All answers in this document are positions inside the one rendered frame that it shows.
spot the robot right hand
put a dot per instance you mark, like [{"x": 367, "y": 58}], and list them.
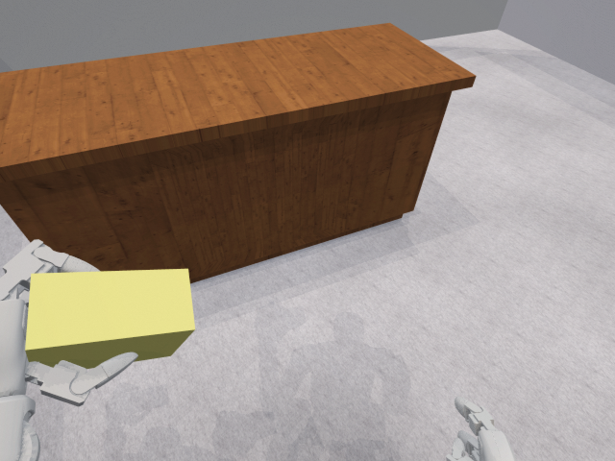
[{"x": 492, "y": 444}]

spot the sponge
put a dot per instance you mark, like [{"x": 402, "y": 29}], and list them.
[{"x": 87, "y": 318}]

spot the robot left hand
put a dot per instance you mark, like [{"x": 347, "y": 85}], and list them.
[{"x": 67, "y": 382}]

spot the robot left forearm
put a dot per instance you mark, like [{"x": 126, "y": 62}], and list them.
[{"x": 18, "y": 440}]

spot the table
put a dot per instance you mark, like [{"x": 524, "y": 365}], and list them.
[{"x": 215, "y": 158}]

